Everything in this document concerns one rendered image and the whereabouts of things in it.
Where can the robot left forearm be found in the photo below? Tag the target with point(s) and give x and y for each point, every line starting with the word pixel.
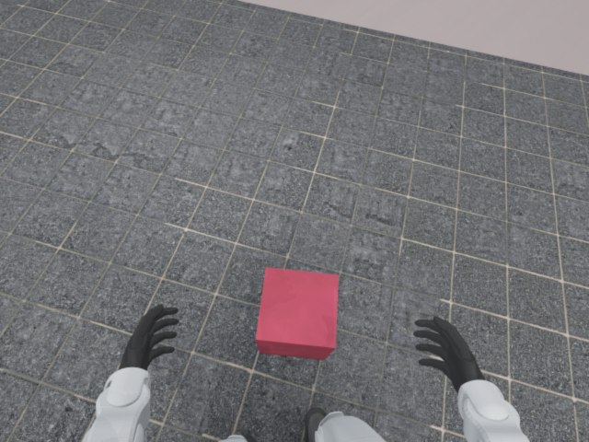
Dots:
pixel 122 408

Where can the right robot hand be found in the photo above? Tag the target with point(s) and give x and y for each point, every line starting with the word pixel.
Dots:
pixel 459 364

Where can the left robot hand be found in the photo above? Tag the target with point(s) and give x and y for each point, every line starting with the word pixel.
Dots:
pixel 139 352

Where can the carton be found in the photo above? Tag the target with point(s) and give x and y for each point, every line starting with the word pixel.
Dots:
pixel 298 314

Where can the robot right forearm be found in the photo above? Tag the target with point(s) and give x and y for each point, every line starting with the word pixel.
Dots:
pixel 487 416

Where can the right robot thigh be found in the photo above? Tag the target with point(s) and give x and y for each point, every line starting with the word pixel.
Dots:
pixel 347 429

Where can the robot right shin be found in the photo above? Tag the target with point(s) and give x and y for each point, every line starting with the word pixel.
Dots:
pixel 329 416

